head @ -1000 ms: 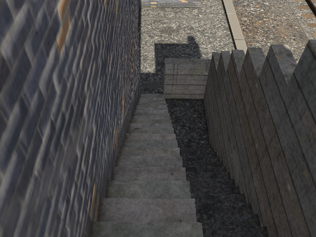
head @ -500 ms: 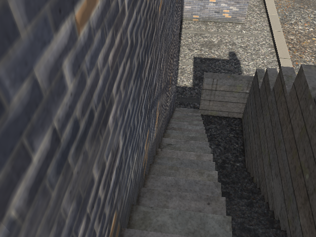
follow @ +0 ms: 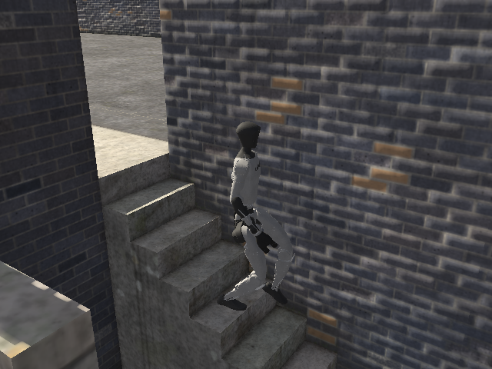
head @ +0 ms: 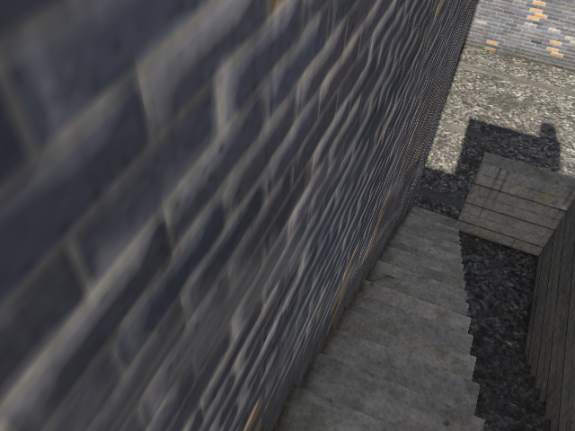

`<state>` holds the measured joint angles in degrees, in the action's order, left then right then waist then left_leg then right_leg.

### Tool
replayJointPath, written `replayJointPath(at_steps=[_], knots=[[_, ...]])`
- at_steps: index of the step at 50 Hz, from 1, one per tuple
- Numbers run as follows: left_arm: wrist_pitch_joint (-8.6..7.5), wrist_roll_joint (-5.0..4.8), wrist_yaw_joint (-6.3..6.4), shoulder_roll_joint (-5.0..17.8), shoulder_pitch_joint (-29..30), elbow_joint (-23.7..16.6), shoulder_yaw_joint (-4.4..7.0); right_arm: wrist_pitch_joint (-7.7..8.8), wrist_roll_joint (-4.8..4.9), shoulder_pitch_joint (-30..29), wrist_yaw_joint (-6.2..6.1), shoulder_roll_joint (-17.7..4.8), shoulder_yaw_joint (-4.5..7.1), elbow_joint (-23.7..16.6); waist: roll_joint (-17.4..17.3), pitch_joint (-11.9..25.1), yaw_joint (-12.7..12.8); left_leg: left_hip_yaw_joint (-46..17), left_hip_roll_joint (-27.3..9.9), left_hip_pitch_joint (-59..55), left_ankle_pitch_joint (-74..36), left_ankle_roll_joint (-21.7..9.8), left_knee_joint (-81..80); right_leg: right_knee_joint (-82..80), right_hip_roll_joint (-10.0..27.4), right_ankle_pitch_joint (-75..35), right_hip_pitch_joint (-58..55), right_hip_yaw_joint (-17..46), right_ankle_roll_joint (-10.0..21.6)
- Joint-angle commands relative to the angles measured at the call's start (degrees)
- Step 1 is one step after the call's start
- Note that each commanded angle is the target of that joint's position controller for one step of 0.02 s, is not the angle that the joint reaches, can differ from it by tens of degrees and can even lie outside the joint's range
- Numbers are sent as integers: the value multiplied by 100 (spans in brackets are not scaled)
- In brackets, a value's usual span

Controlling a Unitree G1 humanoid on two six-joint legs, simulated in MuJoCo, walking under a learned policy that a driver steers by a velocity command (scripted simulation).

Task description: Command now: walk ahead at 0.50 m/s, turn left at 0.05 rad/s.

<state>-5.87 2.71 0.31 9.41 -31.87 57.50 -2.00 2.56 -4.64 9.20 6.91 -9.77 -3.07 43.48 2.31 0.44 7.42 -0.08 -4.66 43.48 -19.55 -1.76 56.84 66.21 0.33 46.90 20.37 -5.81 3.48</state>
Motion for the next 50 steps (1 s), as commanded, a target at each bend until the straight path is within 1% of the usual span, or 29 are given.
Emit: replayJointPath(at_steps=[1,2,4,5,6,7,8,9,10,11,12,13,14,15,16,17,18,20,23,26,28,29,32,33,35,38,46,47,50], knots=[[34,-53,-135,1352,363,-489,275,33,203,183,49,-434,139,-398,-288,-406,-451,503,564,-1994,-681,246,-1608,-1358,684,-3878,1368,1454,708],[33,-53,-165,1510,479,-452,349,11,336,289,38,-625,250,-340,-399,-257,-483,518,706,-2331,-472,327,-1993,-1040,398,-3950,1096,1084,309],[22,-270,-211,1580,251,-252,411,72,41,-91,2,-917,437,-561,192,-586,-365,640,504,-2048,423,181,-2578,-126,230,-4371,526,999,293],[-6,-348,-162,1505,-187,-244,436,-4,82,156,-56,-754,399,-361,-483,-430,-84,807,585,-1879,-169,241,-3746,-149,65,-3594,-136,554,122],[67,-61,-211,1494,-466,72,422,-99,-77,-109,-70,-456,322,-427,-185,-730,-7,814,401,-2406,-767,139,-3611,-1,285,-3126,15,904,248],[171,26,-283,1408,-186,119,347,-189,-240,-64,-92,-234,255,-529,253,-989,-266,598,63,-2621,-841,32,-3801,231,585,-3052,302,1300,274],[248,172,-478,1638,-125,-6,407,-239,-207,1187,-164,-494,324,-259,-132,-425,-795,774,280,-4065,-1085,123,-3322,1011,363,-3108,705,1436,196],[283,-47,-570,1927,1040,-576,494,-179,-284,2282,-294,-543,432,-29,-698,22,-1520,365,-119,-4476,-708,-84,-4089,2643,-258,-2386,854,773,-423],[406,-21,-744,1547,1463,-921,409,-117,-331,2715,-275,-829,462,37,-1209,738,-1628,-260,-575,-6168,-1388,-499,-2493,4027,-570,-706,2570,994,-701],[427,-333,-727,1451,2193,-1471,435,-32,-330,2865,-305,-1242,566,-151,-1117,771,-1765,-933,-967,-6177,-2650,-315,-2383,4566,-516,-357,3467,999,-1025],[303,-289,-711,1312,1857,-1846,292,90,-111,3028,-232,-1417,595,-18,-1355,1277,-1358,-1496,-1515,-6251,-3357,-1107,-2092,4804,-418,-7,3506,1043,-1275],[185,-301,-643,851,1793,-2334,-39,275,122,2372,-58,-1387,566,-123,-1199,1173,-970,-1754,-1810,-5822,-1710,-1456,-2366,5097,-115,535,4148,839,-1273],[107,-311,-559,689,1649,-2408,-223,404,312,1879,70,-1037,421,-339,-770,1295,-817,-1464,-1744,-5195,-798,-1331,-2407,5035,172,1115,4153,961,-1298],[46,-448,-516,163,1049,-2305,-513,474,624,-648,339,-200,44,-1086,314,815,217,-2232,-2304,-3160,212,-1524,-2870,2856,849,-923,3142,1712,-1724],[-4,-567,-390,-99,426,-2111,-568,504,620,-116,199,-514,138,-726,-799,-10,40,-2420,-2132,-1603,2225,-1772,-3559,1971,1085,-1886,2951,1755,-1666],[110,-538,-441,-225,594,-2124,-633,472,591,394,126,-829,157,-397,-860,-312,-175,-2542,-1941,-857,4495,-1587,-3930,2194,853,-1859,2505,1428,-1690],[255,-358,-406,706,-399,-1554,-196,543,639,-24,-53,-1163,294,-795,-464,-357,12,-1556,-1191,-171,5704,-1017,-3595,871,744,-3415,1952,1352,-1574],[206,-406,-669,492,509,-1812,-165,644,647,-233,-246,-833,151,-820,-176,-631,-306,-25,-290,-475,5272,10,-3231,-1082,540,-2849,1453,495,-1363],[22,-524,-641,285,1657,-2234,-195,618,516,543,-88,-587,151,-533,-616,-498,-923,2,-330,-3086,3524,98,-2760,-1794,483,-1980,2525,364,-1281],[-38,-405,-409,367,2704,-2760,-197,615,413,1301,-68,-354,160,-254,-803,-99,-1420,-278,-503,-5078,-637,-182,-1863,-1298,471,-993,3562,243,-1322],[28,-687,-515,1,1386,-2231,-313,466,553,370,112,-671,146,-493,-648,147,-695,-589,-852,-2721,-907,-525,-2518,-1912,428,-3393,687,176,-1515],[79,-358,-523,120,358,-1662,-124,431,161,100,65,-1321,346,-170,-1393,207,-130,-468,-1137,-805,-803,-680,-2340,592,214,-4759,-947,-101,-1327],[-70,-376,-572,171,439,-2038,-154,523,327,-580,-1,-887,171,-456,-889,348,50,-378,-1302,-780,274,-336,-1638,-271,384,-3700,-413,476,-1243],[-184,-671,-626,197,815,-2275,-189,425,636,-758,7,-760,114,-490,-19,390,107,-279,-927,-1581,778,49,-1368,-3120,561,-4595,-184,413,-1271],[-292,-729,-445,1233,1776,-2337,21,253,645,581,-6,-643,71,-567,676,551,-1065,5,-399,-2270,2116,678,-1226,-3535,837,-7912,-243,1105,-599],[-301,-437,-460,1291,2311,-2383,161,313,684,131,-73,-654,-26,-638,63,540,-735,369,-377,-1788,2945,756,-1348,-3492,953,-7178,-651,1371,-511],[-162,-395,-443,913,1952,-2085,234,295,548,-233,-58,-495,-134,-725,181,201,-353,187,-416,-2193,3088,800,-2100,-3839,841,-2527,-50,1498,-273],[-169,-342,-437,1215,1812,-2000,371,312,450,-142,-75,-666,-59,-719,235,172,-299,301,-334,-2117,3293,783,-1990,-3780,833,-2026,-57,1479,-180],[-182,-369,-409,1138,1968,-2035,379,348,465,-81,-71,-621,-66,-756,220,-48,-308,319,-309,-2030,3448,734,-2182,-3892,840,-1574,125,1553,-108]])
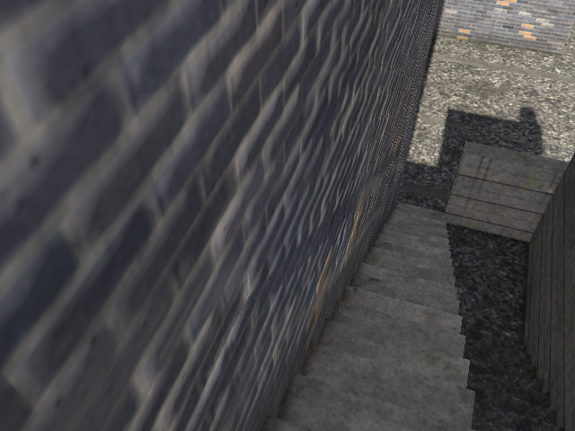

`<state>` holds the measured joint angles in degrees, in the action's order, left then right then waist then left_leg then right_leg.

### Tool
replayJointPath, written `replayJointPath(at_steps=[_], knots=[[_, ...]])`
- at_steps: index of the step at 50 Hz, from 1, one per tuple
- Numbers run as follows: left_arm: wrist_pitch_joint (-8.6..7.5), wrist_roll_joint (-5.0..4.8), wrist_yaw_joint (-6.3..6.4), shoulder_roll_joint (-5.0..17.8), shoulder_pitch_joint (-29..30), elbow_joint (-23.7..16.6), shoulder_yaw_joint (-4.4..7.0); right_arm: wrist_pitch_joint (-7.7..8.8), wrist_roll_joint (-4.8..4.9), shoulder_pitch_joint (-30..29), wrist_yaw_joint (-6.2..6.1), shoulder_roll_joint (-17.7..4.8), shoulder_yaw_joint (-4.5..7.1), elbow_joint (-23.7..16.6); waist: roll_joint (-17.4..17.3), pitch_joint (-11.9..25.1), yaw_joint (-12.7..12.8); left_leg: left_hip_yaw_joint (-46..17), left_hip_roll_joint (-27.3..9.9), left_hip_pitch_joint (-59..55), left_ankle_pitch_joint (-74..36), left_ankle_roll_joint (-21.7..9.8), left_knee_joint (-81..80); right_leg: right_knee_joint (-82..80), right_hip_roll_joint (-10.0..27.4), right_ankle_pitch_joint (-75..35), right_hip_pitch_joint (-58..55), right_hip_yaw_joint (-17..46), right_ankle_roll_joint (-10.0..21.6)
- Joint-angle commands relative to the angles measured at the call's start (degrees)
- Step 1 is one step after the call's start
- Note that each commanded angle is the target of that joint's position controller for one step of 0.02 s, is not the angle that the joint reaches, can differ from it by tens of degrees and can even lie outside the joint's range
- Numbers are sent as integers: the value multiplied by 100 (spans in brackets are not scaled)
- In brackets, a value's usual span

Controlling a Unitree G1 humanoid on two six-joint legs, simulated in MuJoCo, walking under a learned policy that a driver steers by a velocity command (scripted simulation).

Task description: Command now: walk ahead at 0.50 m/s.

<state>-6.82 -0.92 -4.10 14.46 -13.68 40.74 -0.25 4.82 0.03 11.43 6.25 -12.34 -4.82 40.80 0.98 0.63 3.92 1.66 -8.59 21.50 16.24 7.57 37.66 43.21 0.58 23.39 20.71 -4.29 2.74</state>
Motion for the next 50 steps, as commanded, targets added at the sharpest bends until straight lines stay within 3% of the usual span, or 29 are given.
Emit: replayJointPath(at_steps=[1,6,8,9,10,11,12,15,23,24,26,27,29,33,40,41,43,45,46,48,50], knots=[[-90,-19,39,618,172,-361,202,126,9,-292,4,-348,105,-513,331,-79,37,136,75,138,-149,-217,-311,-1578,795,744,103,1388,-41],[-76,-1,31,682,156,-314,245,162,-16,-148,8,-415,138,-541,50,-12,34,62,15,87,-106,-402,-526,-1242,611,225,-114,1111,-137],[-100,29,93,722,198,-300,271,167,-50,-104,7,-508,171,-600,-16,86,10,22,18,123,-33,-496,-548,-1028,461,-175,-269,886,-208],[-108,-38,115,403,276,-388,135,160,87,-154,25,-317,82,-648,9,124,15,-14,-43,118,-283,-509,-606,-1084,508,-1151,-367,970,-267],[-102,-27,128,481,210,-347,141,150,103,-53,33,-368,97,-648,30,204,-11,7,-40,129,-421,-522,-570,-913,473,-1605,-558,874,-259],[-98,-1,150,454,184,-334,117,132,82,20,12,-305,98,-518,-54,248,33,-109,-193,115,-759,-538,-749,-674,353,-1766,-743,692,-448],[-86,30,177,416,99,-317,101,122,120,93,7,-443,137,-499,-369,316,55,-130,-242,72,-810,-572,-763,-584,342,-1906,-814,643,-523],[-83,39,195,477,19,-190,82,31,94,151,27,-442,169,-517,-229,264,3,-109,-266,-46,-897,-497,-687,-608,346,-2256,-826,650,-593],[-83,47,184,436,24,-97,72,-43,96,146,23,-303,150,-504,-182,165,-9,40,-265,-79,-613,-400,-536,-754,369,-2208,-745,764,-521],[-107,102,188,667,-28,-6,180,-34,-15,313,0,-495,261,-415,-250,152,-38,61,-265,-108,-309,-458,-546,-575,262,-1454,-677,633,-505],[-126,75,224,576,25,-15,180,-27,-43,198,-4,-541,303,-437,-305,-17,7,-74,-335,11,180,-578,-710,-606,204,-848,-487,624,-513],[-131,43,225,519,-59,22,184,-26,-9,77,32,-518,275,-595,-268,-16,30,49,-219,33,356,-572,-547,-839,338,-1088,-361,814,-343],[-169,-3,237,691,36,27,251,-35,3,34,21,-291,199,-687,84,8,-7,281,-50,-15,127,-440,-270,-1033,401,-1247,-334,980,-126],[-190,-2,241,772,31,102,297,-32,33,205,13,-310,189,-695,7,42,-85,452,69,-153,-230,-321,-75,-1118,433,-1582,-286,1082,23],[-176,24,253,791,-36,195,292,-12,35,260,16,-446,273,-675,-65,176,-90,329,-30,-212,-499,-463,-242,-711,263,-2175,-528,768,-177],[-164,66,252,802,-31,166,284,-23,1,335,-1,-505,298,-675,-16,281,-136,280,-58,-337,-405,-507,-226,-613,237,-2078,-503,756,-191],[-152,121,291,797,92,107,267,-32,-42,404,-44,-596,375,-551,-171,136,-137,45,-266,-281,-393,-655,-494,-291,79,-1703,-505,562,-359],[-152,91,370,664,16,140,203,-76,-19,304,-39,-714,453,-605,-442,151,-114,-190,-446,-261,-308,-845,-680,-199,60,-1801,-530,535,-464],[-177,27,370,634,-94,188,190,-98,25,144,1,-596,404,-763,-329,179,-95,-41,-310,-194,-154,-798,-453,-410,198,-2442,-546,683,-347],[-230,13,380,903,-64,203,282,-132,-14,112,4,-381,335,-848,63,205,-123,348,-48,-126,-149,-567,-6,-643,279,-2868,-662,899,-120],[-219,16,350,1032,0,169,338,-121,-11,200,-9,-334,299,-866,40,117,-160,542,81,-130,-106,-401,257,-847,338,-2714,-531,1076,54]])
Over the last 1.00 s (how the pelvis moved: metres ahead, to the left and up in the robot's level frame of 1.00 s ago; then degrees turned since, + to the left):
0.14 -0.07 -0.12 -1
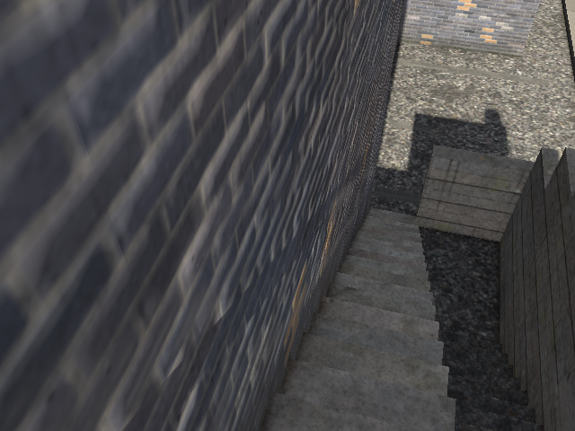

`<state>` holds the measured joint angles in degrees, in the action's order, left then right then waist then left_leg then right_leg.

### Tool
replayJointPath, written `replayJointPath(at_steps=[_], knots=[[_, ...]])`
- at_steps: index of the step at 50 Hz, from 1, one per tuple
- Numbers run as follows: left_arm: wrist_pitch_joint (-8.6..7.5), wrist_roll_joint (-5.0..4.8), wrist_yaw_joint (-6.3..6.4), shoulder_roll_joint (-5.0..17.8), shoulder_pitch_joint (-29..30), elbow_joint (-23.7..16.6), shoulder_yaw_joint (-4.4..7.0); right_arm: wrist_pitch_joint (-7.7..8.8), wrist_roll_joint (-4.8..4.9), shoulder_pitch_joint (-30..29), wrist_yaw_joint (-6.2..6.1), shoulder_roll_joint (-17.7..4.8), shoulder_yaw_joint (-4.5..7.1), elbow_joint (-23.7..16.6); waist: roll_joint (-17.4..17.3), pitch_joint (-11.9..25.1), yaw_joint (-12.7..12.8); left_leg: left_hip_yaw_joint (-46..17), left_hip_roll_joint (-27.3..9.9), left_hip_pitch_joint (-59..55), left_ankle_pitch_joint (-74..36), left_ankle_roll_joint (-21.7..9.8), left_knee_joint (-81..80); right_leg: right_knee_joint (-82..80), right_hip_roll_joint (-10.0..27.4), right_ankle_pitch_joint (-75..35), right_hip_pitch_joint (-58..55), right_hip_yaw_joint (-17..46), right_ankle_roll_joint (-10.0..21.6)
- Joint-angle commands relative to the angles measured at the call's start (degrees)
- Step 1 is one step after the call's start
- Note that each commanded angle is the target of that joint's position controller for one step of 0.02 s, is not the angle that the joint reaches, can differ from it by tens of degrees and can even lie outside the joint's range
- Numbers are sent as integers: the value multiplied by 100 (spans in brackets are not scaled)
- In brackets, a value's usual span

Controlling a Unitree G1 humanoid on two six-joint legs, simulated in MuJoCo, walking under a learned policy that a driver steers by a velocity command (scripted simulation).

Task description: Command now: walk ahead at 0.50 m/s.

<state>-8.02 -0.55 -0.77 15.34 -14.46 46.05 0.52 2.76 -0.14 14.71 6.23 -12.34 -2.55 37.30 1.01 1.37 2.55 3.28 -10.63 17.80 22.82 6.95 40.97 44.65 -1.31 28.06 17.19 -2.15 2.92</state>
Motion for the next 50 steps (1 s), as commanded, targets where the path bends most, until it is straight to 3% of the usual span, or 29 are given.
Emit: replayJointPath(at_steps=[1,6,7,9,11,12,13,14,17,20,21,22,25,26,27,28,30,32,37,38,40,43,44,45,46,47,48,49,50], knots=[[-85,-30,-10,949,109,-379,269,102,17,-83,-9,-338,62,-518,1,15,-44,392,296,202,-780,-300,-43,-1025,541,-3025,-94,900,72],[-65,-8,-34,926,180,-416,258,124,43,14,30,-493,100,-506,-86,90,-63,239,184,3,-1105,-360,-234,-781,394,-2663,-11,680,-61],[-88,-28,-28,923,226,-426,256,119,3,-23,30,-545,103,-517,-43,140,-57,182,143,81,-1187,-390,-335,-679,373,-2758,-130,657,-73],[-82,49,31,832,194,-445,200,110,-41,-8,-40,-784,230,-381,-443,170,5,-111,-121,32,-1238,-624,-731,-267,176,-2396,-235,386,-349],[-87,33,86,825,128,-407,170,82,-51,-131,-52,-819,278,-424,-334,124,27,-233,-215,119,-989,-764,-759,-231,168,-2654,-314,384,-424],[-108,-30,80,818,28,-370,168,58,-23,-311,-11,-650,209,-580,-168,165,52,-13,-12,198,-781,-662,-442,-506,327,-3332,-357,594,-260],[-125,-53,81,990,20,-344,222,38,-44,-338,-1,-457,146,-633,155,124,31,257,177,250,-704,-500,-124,-713,405,-3587,-384,780,-87],[-131,-62,70,1142,31,-352,277,39,-51,-334,-4,-353,93,-682,226,109,16,420,314,263,-652,-361,112,-898,460,-3623,-350,938,78],[-52,-111,-55,1235,276,-464,296,148,-47,-222,2,-457,97,-666,23,-29,-115,544,428,211,-619,-256,166,-1026,501,-3082,-8,1064,280],[-32,-77,-79,1184,259,-508,264,179,-31,-98,7,-580,136,-645,-125,113,-133,387,279,-51,-1137,-347,-130,-752,327,-2802,26,740,71],[-21,93,-25,1125,292,-578,239,159,-100,108,-52,-691,225,-501,-243,185,-105,90,42,-86,-1130,-508,-568,-312,121,-2166,-134,409,-152],[-13,129,15,973,294,-601,187,143,-100,70,-62,-935,319,-499,-564,165,-72,-202,-165,-136,-992,-730,-842,-102,30,-2053,-75,269,-327],[-25,68,90,929,159,-564,108,62,-125,-194,-62,-928,373,-653,-407,151,-44,-430,-347,-27,-632,-1002,-908,-40,59,-2713,-235,281,-466],[-56,2,76,937,68,-547,113,43,-94,-441,-34,-738,300,-852,-244,191,2,-128,-84,123,-352,-854,-526,-367,256,-3425,-324,537,-270],[-87,-12,74,1117,-11,-509,172,16,-138,-502,-22,-500,220,-931,135,193,28,230,195,244,-295,-627,-46,-623,353,-3920,-472,756,-65],[-91,-10,65,1261,-15,-529,239,-16,-245,-272,-17,-457,210,-929,396,78,-43,522,441,303,101,-481,248,-791,291,-3446,-396,923,183],[-45,-78,42,1407,167,-651,291,43,-188,-274,-6,-427,163,-1027,157,-32,-64,655,672,334,100,-365,506,-1009,402,-3013,-153,1214,470],[-9,-112,19,1440,240,-708,296,116,-163,-239,-3,-440,161,-1074,78,-31,-116,557,694,269,-166,-376,475,-963,410,-2765,-38,1200,499],[-31,-8,44,1450,294,-841,260,159,-183,-3,13,-806,292,-1016,-118,158,-139,239,530,-26,-616,-620,93,-386,81,-2757,-65,670,170],[-14,39,47,1350,265,-862,215,144,-178,-11,4,-782,294,-1040,-285,172,-122,25,451,-112,-503,-709,-116,-256,36,-2837,-80,559,86],[8,115,73,1111,342,-885,114,92,-217,408,-33,-1028,401,-716,-716,183,-221,-853,-207,-540,-668,-1208,-684,343,-100,-2616,224,283,-416],[-2,94,106,968,363,-811,25,44,-204,131,-24,-1179,489,-751,-631,-19,-244,-1039,-441,-486,-434,-1471,-752,302,-53,-2721,424,208,-605],[-21,120,111,979,225,-727,33,33,-232,-43,-33,-1164,500,-792,-479,-42,-144,-803,-325,-279,-289,-1414,-626,90,-71,-2827,122,159,-569],[-64,36,98,1006,-11,-637,51,6,-208,-337,-30,-1040,458,-989,-355,-21,-25,-367,74,-79,14,-1204,-324,-385,-134,-3014,-227,171,-403],[-150,32,109,1225,-262,-510,113,-20,-315,-417,-29,-848,400,-1056,-54,151,33,-45,415,83,-57,-971,262,-395,-44,-4123,-694,421,-228],[-231,81,148,1586,-589,-409,227,-9,-338,-454,-16,-495,300,-1202,229,335,86,406,837,568,-39,-647,1146,-380,210,-5578,-1349,809,27],[-277,104,175,1864,-1154,-320,334,41,-342,-630,-2,-251,203,-1250,471,307,366,429,1032,1720,580,-440,2015,-450,538,-6656,-2203,1304,286],[-332,77,145,1837,-1722,-256,316,134,-280,-976,-20,-130,159,-1337,577,276,673,111,957,2676,1247,-291,3031,-368,1021,-7632,-2696,1840,555],[-318,38,115,1721,-2047,-156,290,242,-245,-1014,-39,-163,188,-1331,425,196,771,-262,811,3282,1472,-233,3429,-234,1381,-7287,-2769,2342,874]])
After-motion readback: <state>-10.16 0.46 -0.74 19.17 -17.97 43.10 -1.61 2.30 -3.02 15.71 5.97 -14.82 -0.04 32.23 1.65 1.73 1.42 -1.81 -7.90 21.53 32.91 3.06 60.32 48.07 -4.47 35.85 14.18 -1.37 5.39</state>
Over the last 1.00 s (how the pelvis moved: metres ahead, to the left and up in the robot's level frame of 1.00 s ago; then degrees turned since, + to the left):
0.05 0.00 -0.01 -2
